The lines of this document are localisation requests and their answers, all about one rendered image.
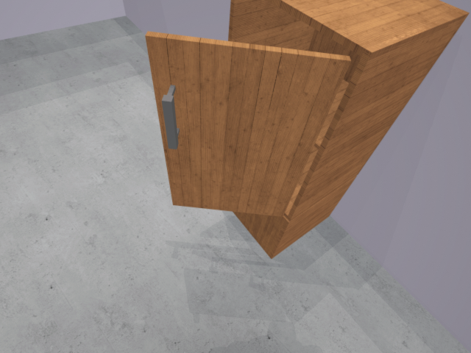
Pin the handle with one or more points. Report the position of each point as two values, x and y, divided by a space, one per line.
172 131

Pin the cupboard door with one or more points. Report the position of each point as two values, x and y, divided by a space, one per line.
249 116

